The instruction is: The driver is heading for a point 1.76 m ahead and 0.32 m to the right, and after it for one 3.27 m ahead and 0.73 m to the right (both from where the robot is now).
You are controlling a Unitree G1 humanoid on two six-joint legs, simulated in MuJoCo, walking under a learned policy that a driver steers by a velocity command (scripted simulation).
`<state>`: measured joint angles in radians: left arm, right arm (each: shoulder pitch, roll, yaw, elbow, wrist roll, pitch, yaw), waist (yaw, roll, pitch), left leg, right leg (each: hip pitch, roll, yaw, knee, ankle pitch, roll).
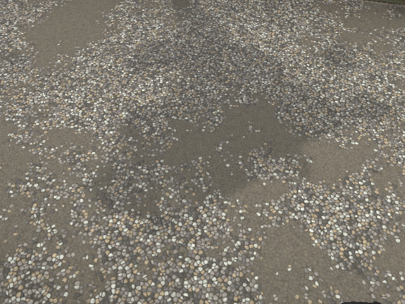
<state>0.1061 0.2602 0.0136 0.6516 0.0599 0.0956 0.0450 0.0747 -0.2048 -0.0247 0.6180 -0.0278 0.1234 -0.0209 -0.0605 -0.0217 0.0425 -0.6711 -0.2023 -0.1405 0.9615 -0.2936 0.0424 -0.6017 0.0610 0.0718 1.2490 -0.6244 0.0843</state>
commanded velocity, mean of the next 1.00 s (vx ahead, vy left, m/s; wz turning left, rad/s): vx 0.04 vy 0.00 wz -0.22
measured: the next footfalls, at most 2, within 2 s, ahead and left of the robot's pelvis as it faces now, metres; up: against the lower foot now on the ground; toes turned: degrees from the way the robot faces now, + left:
right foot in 0.04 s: +0.04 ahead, -0.10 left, +0.00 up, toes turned +11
left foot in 0.44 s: -0.11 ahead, +0.17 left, +0.00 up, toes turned +5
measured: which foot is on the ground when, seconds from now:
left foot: down 0.00-0.06, up 0.08-0.42, down 0.44-0.98, up 1.00-1.00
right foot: up 0.00-0.02, down 0.04-0.44, up 0.46-0.98, down 1.00-1.00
